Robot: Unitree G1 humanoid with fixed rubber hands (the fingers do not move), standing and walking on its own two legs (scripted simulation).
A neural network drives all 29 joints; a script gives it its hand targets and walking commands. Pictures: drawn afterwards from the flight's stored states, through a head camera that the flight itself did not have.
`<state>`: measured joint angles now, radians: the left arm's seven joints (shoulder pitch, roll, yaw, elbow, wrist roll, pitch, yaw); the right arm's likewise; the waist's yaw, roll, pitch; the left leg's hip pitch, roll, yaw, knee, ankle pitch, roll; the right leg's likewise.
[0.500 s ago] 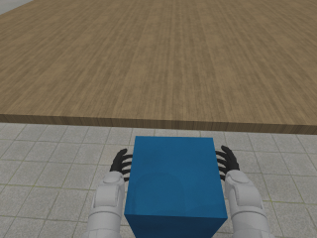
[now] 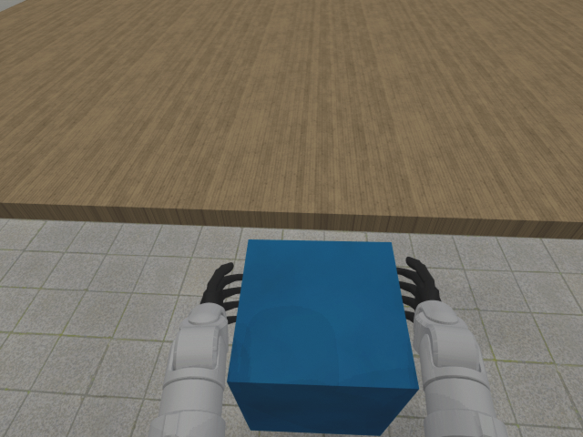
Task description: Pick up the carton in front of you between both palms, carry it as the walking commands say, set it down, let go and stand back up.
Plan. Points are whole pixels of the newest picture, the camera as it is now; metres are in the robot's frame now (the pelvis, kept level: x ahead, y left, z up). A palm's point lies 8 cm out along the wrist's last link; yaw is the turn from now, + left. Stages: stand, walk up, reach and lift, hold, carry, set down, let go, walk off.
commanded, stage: reach and lift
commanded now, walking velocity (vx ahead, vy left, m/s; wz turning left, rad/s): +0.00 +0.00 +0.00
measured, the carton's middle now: (316, 341) +0.29 +0.00 -0.05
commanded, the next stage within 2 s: hold in 0.48 s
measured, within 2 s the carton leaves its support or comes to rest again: neither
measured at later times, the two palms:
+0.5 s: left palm (213, 307) +0.29 +0.15 +0.04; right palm (429, 304) +0.30 -0.15 +0.04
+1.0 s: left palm (212, 307) +0.28 +0.15 +0.05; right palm (436, 307) +0.29 -0.15 +0.05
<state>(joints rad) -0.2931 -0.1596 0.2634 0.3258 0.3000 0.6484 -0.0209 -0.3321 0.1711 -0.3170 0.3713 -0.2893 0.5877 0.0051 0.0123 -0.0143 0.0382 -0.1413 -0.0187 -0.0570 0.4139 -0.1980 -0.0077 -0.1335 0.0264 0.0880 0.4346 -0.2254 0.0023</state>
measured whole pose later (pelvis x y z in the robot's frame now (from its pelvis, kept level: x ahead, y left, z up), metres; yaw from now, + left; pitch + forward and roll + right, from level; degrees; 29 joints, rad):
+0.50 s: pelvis +0.01 +0.00 +0.00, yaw +0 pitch -6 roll +0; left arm -0.24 -0.15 0.20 0.25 0.27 0.72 -0.01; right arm -0.28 0.16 -0.25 0.29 -0.27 0.66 0.00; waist 0.01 -0.01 0.02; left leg -0.07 -0.02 -0.06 0.35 -0.19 -0.01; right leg -0.06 0.03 0.09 0.38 -0.21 0.00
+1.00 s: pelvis +0.00 +0.00 +0.00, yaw +0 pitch -8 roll +0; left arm -0.28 -0.16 0.22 0.23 0.28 0.78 -0.01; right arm -0.31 0.16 -0.28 0.26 -0.27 0.72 0.01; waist 0.00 -0.01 0.04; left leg -0.05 -0.02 -0.06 0.36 -0.18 -0.01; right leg -0.04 0.02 0.09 0.38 -0.21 0.00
